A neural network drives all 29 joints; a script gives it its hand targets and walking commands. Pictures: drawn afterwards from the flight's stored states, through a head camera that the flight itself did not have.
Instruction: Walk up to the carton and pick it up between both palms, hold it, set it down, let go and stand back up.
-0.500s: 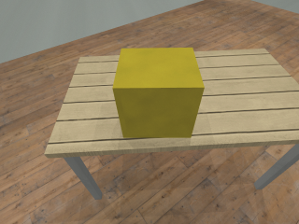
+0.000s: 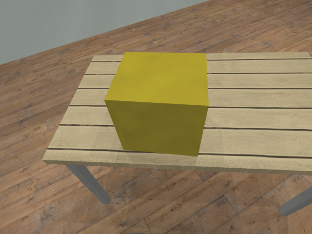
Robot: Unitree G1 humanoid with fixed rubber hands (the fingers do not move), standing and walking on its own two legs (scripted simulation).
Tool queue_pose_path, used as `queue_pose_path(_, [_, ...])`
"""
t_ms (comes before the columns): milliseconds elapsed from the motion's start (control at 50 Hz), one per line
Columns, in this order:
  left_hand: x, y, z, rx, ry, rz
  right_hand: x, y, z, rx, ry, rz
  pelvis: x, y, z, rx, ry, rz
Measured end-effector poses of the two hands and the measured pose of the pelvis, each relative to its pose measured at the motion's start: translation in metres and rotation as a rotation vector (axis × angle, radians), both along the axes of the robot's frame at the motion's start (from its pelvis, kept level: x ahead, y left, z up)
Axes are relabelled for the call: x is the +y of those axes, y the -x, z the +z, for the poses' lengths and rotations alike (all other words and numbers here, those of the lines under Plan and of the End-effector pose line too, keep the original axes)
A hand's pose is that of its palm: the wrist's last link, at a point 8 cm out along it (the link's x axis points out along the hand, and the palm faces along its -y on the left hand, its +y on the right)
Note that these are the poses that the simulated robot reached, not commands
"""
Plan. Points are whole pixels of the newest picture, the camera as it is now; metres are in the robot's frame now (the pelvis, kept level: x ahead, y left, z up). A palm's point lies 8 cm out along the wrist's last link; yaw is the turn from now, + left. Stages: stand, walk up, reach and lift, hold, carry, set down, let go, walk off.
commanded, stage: walk up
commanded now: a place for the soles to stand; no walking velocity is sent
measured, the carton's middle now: (161, 104) +0.50 +0.04 +0.01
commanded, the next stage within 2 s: reach and lift in 1.30 s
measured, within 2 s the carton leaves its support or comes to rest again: neither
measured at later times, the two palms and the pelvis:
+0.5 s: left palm out of the picture +0.09 +0.28 -0.10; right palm out of the picture +0.10 -0.23 -0.10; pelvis +0.02 +0.03 +0.00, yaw -1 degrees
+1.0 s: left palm out of the picture +0.09 +0.28 -0.10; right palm out of the picture +0.08 -0.24 -0.11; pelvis +0.02 +0.03 +0.01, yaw -2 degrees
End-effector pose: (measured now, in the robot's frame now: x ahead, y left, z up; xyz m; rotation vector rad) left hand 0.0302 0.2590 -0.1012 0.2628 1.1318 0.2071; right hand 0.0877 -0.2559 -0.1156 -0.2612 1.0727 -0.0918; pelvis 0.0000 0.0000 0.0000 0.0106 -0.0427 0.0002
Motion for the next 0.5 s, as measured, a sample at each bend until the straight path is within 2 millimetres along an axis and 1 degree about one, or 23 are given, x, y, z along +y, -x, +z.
queue_pose_path(60, [0.010,-0.001,-0.007,0.011,0.013,0.004,0.006,-0.012,0.001,-0.031,0.009,0.002,0.007,-0.002,-0.004,0.005,0.011,0.005])
queue_pose_path(100, [0.014,-0.006,-0.008,0.005,0.030,0.003,0.011,-0.015,0.005,-0.039,0.009,-0.006,0.011,-0.004,-0.003,0.006,0.006,0.002])
queue_pose_path(180, [0.016,-0.020,-0.006,-0.026,0.048,-0.019,0.016,-0.019,0.012,-0.045,0.002,-0.027,0.016,-0.010,0.002,0.013,0.012,-0.003])
queue_pose_path(260, [0.018,-0.032,-0.004,-0.049,0.053,-0.043,0.020,-0.024,0.014,-0.048,0.002,-0.024,0.020,-0.015,0.003,0.016,0.013,-0.007])
queue_pose_path(360, [0.021,-0.046,-0.002,-0.064,0.049,-0.065,0.023,-0.024,0.014,-0.046,0.000,-0.031,0.024,-0.018,0.004,0.018,0.014,-0.012])
queue_pose_path(500, [0.025,-0.058,0.001,-0.076,0.037,-0.083,0.023,-0.017,0.011,-0.022,-0.002,-0.044,0.027,-0.020,0.004,0.019,0.012,-0.018])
